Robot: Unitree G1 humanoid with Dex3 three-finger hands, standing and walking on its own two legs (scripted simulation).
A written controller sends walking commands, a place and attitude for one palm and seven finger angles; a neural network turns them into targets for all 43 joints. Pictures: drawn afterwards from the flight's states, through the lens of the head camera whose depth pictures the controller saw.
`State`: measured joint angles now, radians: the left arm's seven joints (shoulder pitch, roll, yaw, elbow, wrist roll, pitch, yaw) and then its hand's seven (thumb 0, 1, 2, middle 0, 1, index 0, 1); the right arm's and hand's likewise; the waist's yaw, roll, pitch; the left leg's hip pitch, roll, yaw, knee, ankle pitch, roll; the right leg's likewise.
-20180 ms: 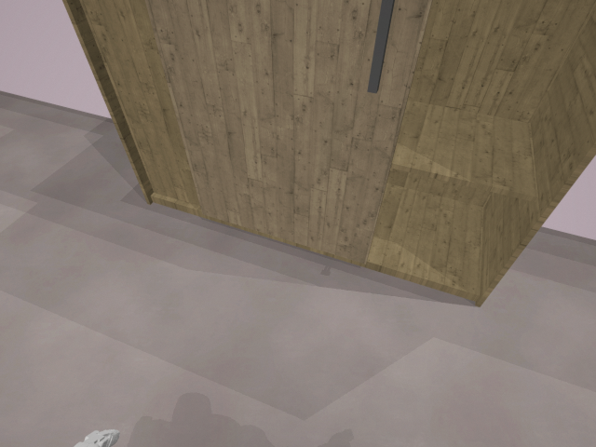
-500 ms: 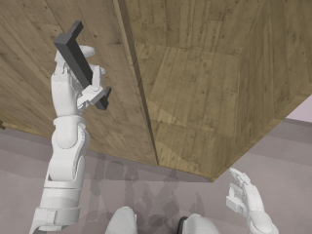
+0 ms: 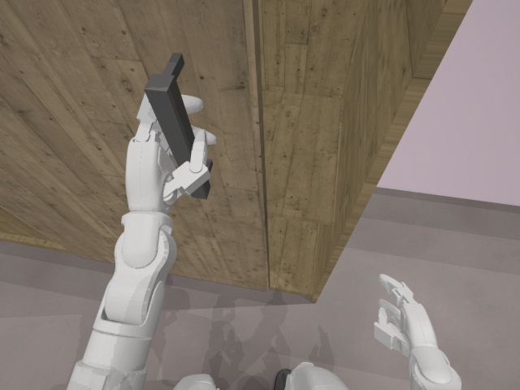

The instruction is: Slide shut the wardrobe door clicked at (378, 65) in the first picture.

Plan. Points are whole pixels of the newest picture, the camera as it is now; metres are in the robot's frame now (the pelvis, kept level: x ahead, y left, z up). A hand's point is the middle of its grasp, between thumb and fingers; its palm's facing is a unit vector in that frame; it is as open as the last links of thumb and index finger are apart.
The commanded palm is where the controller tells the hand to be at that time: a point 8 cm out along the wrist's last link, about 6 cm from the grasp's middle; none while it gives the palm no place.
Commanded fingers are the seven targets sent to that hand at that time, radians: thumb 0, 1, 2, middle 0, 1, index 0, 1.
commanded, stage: step sideways, sliding the door along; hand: left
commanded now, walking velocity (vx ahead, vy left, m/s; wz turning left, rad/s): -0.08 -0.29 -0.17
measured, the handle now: (190, 136) +0.40 +0.13 +0.15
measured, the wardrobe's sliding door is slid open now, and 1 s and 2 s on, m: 0.15 0.00 0.00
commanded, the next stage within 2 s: stop walking and hold the door there in 0.88 s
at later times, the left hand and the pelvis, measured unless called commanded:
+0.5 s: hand (301, 184) +0.33 -0.01 +0.16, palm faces +0.00 -0.99 -0.14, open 6.5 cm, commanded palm +0.31 +0.01 +0.16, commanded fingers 0.00 0.90 0.90 -0.45 -1.40 -0.45 -1.40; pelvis -0.06 -0.09 -0.01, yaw -7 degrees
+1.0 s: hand (338, 180) +0.34 -0.05 +0.16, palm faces +0.26 -0.97 -0.05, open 6.5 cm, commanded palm +0.30 -0.02 +0.15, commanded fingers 0.00 0.90 0.90 -0.45 -1.40 -0.45 -1.40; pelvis -0.08 -0.24 +0.01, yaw -6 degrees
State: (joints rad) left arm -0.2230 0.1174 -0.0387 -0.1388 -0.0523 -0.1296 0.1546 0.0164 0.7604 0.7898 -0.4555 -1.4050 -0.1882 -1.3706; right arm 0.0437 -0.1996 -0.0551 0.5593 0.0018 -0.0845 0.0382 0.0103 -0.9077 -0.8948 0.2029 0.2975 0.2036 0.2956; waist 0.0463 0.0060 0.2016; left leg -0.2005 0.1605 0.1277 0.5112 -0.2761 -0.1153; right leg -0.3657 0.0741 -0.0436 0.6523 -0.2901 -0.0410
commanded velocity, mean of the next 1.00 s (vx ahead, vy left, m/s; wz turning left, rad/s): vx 0.07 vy -0.27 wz -0.04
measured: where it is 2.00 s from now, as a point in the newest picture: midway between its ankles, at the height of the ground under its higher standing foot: outside the picture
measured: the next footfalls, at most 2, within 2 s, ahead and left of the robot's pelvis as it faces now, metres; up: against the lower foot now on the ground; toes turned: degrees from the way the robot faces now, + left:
left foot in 0.36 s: -0.03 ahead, +0.12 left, +0.00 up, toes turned +3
right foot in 0.52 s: +0.02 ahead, -0.17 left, +0.00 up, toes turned -5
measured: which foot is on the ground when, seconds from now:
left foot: down 0.00-0.10, up 0.12-0.34, down 0.36-0.54, up 0.56-0.74, down 0.76-1.00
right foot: down 0.00-0.36, up 0.38-0.50, down 0.52-0.74, up 0.76-1.00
